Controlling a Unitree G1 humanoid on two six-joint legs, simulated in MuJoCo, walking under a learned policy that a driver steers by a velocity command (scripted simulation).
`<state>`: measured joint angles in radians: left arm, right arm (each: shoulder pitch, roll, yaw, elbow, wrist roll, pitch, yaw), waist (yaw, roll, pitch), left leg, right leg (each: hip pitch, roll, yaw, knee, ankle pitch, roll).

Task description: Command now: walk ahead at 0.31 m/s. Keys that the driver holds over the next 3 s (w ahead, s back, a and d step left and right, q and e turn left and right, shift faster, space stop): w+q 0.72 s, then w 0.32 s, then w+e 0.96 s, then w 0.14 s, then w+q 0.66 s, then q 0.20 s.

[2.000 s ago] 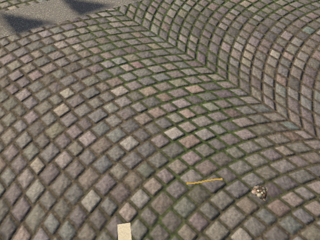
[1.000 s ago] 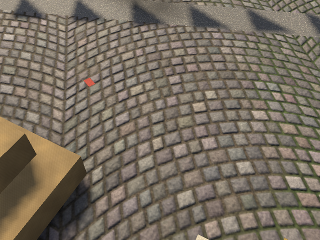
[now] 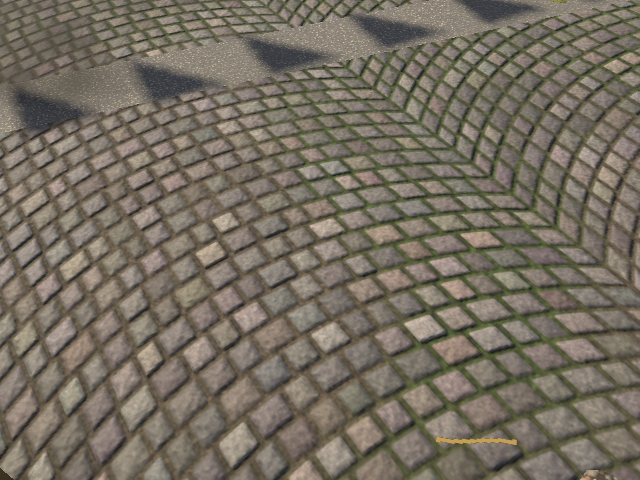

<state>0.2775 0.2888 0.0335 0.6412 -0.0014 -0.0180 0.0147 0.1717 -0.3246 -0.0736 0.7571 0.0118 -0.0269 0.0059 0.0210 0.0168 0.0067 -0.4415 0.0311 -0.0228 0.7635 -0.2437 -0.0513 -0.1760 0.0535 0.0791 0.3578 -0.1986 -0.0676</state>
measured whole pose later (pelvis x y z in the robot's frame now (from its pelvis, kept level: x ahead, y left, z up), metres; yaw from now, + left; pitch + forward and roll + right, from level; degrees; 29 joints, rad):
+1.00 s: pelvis +0.47 +0.14 +0.00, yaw +27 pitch +1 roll -2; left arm 0.34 0.28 0.06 0.79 -0.01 -0.10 -0.02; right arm 0.17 -0.31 -0.04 0.68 0.01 -0.05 0.00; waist 0.06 0.04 0.04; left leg -0.60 0.08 -0.06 0.92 -0.25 0.00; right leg -0.12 0.06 -0.04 0.28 -0.18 -0.04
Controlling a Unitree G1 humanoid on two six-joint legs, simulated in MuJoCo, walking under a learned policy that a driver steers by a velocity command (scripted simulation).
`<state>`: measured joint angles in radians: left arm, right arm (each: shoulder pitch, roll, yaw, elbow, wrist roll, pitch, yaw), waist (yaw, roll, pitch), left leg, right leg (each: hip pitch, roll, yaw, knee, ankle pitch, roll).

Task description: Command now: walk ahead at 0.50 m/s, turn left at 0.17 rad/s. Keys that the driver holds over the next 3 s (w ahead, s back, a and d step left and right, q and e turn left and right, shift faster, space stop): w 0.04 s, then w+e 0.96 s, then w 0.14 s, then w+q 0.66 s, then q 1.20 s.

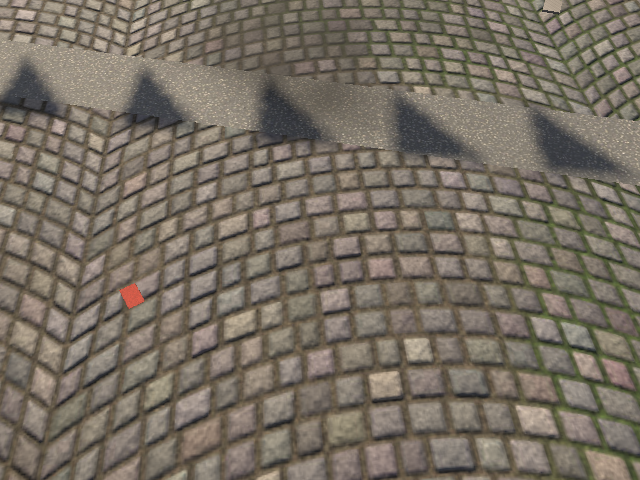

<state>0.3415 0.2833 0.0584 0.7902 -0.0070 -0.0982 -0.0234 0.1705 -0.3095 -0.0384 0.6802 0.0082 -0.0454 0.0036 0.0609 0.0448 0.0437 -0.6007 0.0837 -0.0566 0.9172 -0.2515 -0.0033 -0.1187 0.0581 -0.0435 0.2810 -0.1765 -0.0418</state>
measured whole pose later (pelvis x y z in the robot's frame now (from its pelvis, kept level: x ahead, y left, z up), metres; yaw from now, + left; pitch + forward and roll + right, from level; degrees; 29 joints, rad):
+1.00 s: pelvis +0.52 -0.07 +0.00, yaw -28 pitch +1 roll +1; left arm 0.32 0.28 0.06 0.71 -0.01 -0.05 -0.01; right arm 0.11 -0.32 -0.06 0.70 -0.01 -0.09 0.00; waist 0.05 0.03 0.06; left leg -0.64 0.11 -0.09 0.92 -0.18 -0.06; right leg -0.18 0.11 0.08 0.34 -0.17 -0.10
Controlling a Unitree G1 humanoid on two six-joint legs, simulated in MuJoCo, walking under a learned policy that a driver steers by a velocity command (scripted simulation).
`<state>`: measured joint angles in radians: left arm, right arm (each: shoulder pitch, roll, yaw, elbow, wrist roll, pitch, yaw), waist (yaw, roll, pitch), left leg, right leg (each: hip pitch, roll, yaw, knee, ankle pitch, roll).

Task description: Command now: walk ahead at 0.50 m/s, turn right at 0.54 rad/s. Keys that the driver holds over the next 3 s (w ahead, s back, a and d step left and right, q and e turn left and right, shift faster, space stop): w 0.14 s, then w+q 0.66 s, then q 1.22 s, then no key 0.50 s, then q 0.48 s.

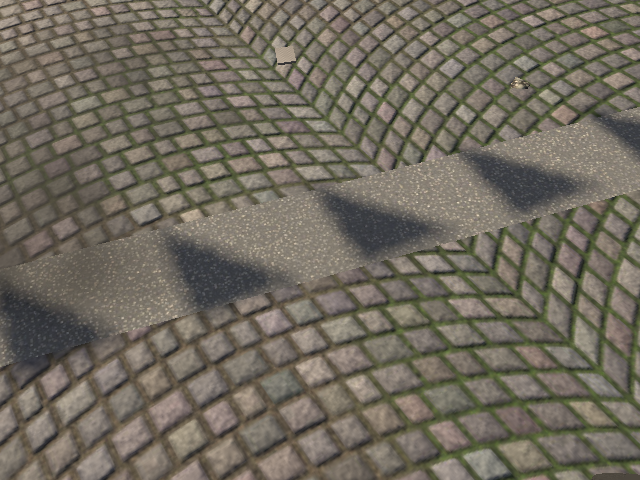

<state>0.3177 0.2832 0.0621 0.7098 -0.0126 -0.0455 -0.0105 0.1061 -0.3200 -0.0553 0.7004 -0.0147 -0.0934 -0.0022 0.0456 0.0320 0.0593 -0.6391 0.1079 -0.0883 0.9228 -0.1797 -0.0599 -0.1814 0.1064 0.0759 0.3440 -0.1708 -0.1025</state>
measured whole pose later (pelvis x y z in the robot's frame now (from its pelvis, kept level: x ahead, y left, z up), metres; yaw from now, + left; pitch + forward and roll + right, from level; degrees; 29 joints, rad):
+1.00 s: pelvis +0.54 +0.04 +0.00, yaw +20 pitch +1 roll -1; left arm 0.23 0.28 0.07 0.79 0.01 -0.07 0.00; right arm 0.20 -0.34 -0.08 0.66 0.02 0.00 0.00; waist 0.04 0.05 0.07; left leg -0.63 0.06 -0.04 0.95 -0.25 -0.05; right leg -0.15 0.02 -0.09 0.32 -0.19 -0.03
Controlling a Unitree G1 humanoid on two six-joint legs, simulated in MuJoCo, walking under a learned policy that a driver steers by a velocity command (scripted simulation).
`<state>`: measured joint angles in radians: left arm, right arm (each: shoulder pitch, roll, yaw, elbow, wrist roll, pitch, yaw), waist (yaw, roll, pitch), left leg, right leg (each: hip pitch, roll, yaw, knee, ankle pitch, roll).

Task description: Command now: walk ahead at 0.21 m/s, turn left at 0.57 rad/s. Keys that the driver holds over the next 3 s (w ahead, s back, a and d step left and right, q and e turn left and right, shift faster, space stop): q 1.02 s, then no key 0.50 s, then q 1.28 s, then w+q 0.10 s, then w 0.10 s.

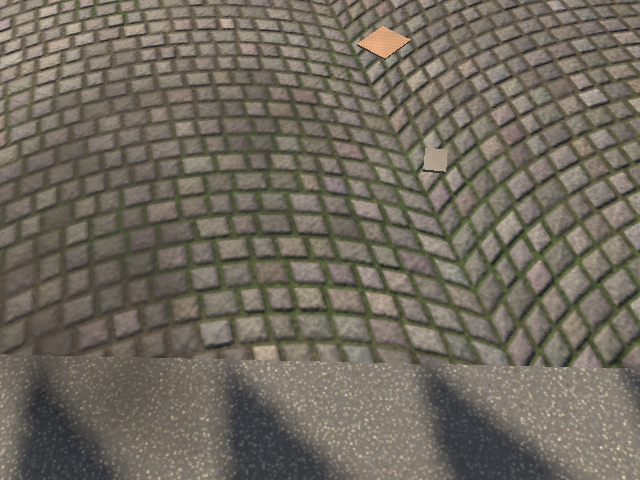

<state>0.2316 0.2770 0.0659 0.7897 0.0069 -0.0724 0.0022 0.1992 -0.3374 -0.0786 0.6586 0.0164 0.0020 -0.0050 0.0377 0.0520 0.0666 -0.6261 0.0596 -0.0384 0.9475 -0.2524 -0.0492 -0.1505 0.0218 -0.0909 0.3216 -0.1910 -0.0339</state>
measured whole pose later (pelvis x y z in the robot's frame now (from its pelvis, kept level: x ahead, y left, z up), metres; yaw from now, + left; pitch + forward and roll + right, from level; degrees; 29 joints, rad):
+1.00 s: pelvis +0.13 +0.00 -0.01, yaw +36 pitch +1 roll +0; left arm 0.14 0.30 0.07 0.74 -0.01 0.02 0.02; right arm 0.17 -0.31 -0.08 0.58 0.02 0.08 0.01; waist 0.02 -0.01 0.07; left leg -0.33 0.03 0.02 0.67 -0.34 -0.05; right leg -0.23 -0.10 -0.14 0.48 -0.25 0.02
